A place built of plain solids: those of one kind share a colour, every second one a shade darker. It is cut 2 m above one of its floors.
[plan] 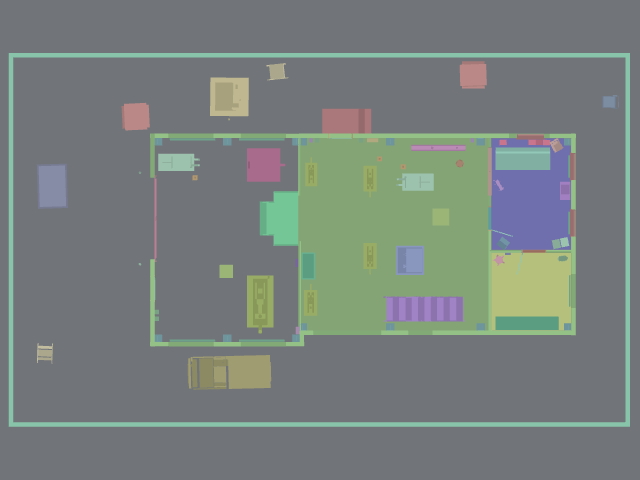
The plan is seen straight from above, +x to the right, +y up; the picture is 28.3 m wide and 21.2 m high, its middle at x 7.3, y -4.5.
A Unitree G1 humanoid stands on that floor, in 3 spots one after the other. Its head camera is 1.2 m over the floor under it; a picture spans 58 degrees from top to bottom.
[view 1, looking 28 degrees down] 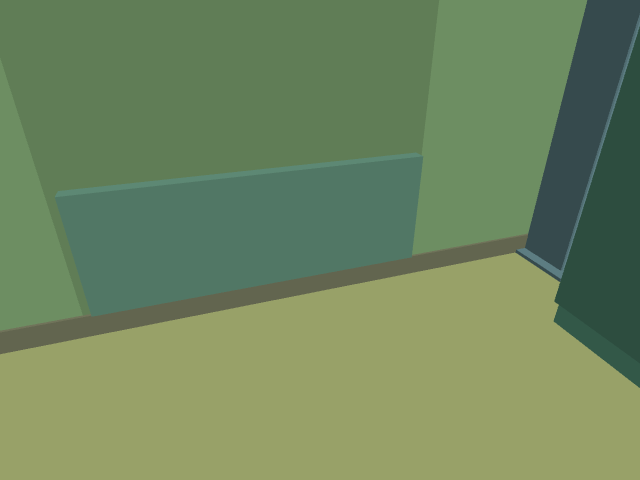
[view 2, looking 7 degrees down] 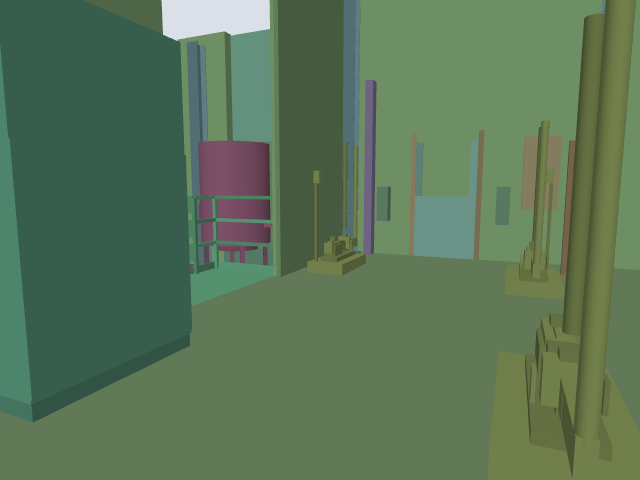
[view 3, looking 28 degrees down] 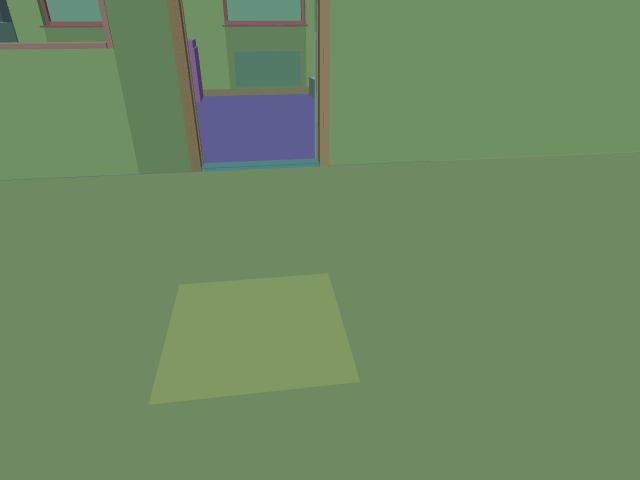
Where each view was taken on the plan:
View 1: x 16.75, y -6.45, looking -19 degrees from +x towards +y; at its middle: radiator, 1.86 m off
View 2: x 9.26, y -7.55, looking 114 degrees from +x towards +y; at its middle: wall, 6.94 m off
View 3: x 11.15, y -3.55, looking -8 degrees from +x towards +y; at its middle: raised_floor_boilers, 2.56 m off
